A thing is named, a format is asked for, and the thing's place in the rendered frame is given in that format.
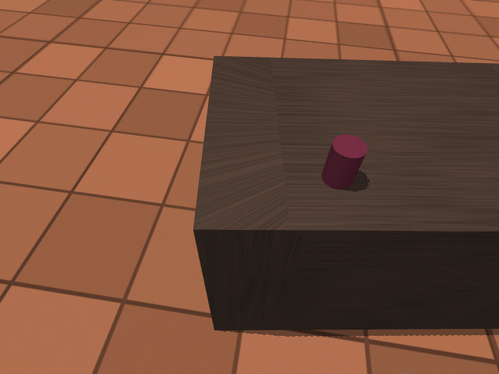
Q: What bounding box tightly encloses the can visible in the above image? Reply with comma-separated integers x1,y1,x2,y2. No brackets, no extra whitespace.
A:
322,134,367,190

